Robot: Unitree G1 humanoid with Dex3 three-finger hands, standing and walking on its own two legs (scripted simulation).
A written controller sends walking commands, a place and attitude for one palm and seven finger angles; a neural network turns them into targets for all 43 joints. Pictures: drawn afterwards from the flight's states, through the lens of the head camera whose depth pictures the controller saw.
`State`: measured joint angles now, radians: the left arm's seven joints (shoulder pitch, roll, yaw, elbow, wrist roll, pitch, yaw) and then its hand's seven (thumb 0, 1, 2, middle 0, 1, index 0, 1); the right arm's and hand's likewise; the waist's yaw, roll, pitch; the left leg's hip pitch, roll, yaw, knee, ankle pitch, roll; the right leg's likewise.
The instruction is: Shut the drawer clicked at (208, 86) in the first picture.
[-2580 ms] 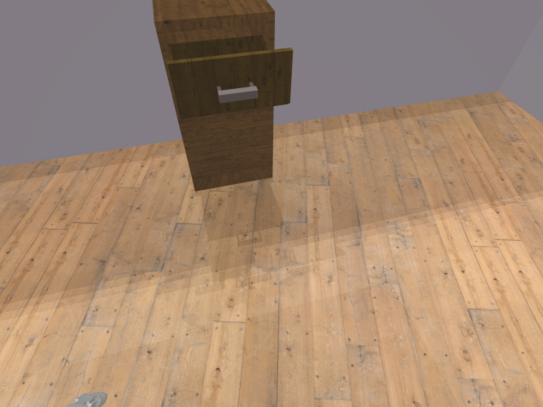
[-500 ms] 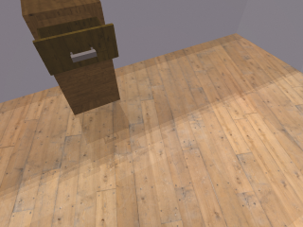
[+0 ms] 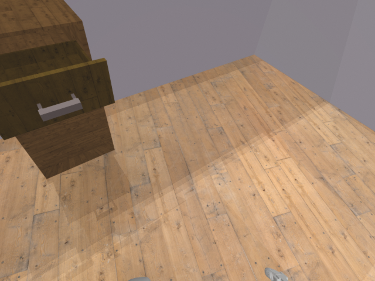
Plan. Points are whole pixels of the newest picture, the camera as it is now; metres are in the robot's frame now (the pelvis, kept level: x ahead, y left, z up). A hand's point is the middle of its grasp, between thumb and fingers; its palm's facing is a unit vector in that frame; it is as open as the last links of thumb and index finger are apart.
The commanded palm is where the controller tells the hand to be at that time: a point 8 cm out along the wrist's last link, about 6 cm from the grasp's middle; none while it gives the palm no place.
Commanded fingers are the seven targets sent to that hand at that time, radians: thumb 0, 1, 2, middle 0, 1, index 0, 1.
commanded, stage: walk to a spot facing it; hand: left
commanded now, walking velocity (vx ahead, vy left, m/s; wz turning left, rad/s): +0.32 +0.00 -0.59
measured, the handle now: (59, 105) +0.57 +0.46 -0.03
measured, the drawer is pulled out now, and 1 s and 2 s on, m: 0.30 0.30 0.30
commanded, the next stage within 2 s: turn to face it in 0.38 s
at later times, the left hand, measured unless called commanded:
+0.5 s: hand (168, 192) +0.39 +0.08 -0.16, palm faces -0.31 -0.93 -0.21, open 7.4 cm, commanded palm none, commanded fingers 0.00 0.90 0.90 -0.20 -0.30 -0.20 -0.30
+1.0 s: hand (156, 201) +0.35 +0.11 -0.16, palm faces -0.01 -0.98 -0.19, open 7.3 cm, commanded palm none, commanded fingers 0.00 0.90 0.90 -0.20 -0.30 -0.20 -0.30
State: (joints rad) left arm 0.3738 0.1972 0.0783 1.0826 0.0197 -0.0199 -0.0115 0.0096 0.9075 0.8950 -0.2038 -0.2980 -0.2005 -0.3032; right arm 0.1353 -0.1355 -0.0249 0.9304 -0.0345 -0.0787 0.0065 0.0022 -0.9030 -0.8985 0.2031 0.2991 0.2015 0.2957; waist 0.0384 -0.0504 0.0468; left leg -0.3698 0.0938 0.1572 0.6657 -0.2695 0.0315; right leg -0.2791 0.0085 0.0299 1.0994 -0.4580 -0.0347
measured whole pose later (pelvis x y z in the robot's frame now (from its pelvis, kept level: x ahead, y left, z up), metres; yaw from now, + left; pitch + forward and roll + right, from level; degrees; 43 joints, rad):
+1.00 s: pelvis +0.28 -0.07 +0.01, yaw -4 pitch +0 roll -1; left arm 0.21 0.19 0.06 0.98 0.02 0.00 0.02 0.00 0.92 0.89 -0.21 -0.30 -0.20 -0.30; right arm 0.22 -0.17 -0.04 0.99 -0.02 0.05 0.01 0.01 -0.91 -0.90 0.20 0.30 0.20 0.30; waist 0.00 -0.02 0.05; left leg -0.30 0.08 0.12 0.67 -0.38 -0.03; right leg -0.24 -0.06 -0.33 0.56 -0.31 -0.07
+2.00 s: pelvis +0.26 -0.06 +0.02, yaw +27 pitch +0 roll -2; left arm 0.22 0.29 0.08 0.96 0.01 0.07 0.01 0.01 0.91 0.90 -0.20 -0.30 -0.20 -0.30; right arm 0.16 -0.19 -0.03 0.91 -0.02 0.02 0.00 0.00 -0.90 -0.90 0.20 0.30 0.20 0.30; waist 0.02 -0.05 0.09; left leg -0.24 0.00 0.07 0.52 -0.27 0.06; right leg -0.48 -0.12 -0.05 1.12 -0.40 0.10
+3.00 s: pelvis +0.29 +0.02 +0.02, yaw +38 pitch -2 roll -1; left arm 0.40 0.19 0.05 1.16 0.02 0.00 -0.01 0.01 0.91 0.90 -0.20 -0.30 -0.20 -0.30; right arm 0.23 -0.15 -0.04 1.02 -0.02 -0.07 -0.03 -0.02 -0.95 -0.90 0.21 0.30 0.20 0.30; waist 0.03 -0.04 0.04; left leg -0.11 0.03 0.16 0.42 -0.28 0.03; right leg -0.43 -0.10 -0.07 1.08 -0.34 0.02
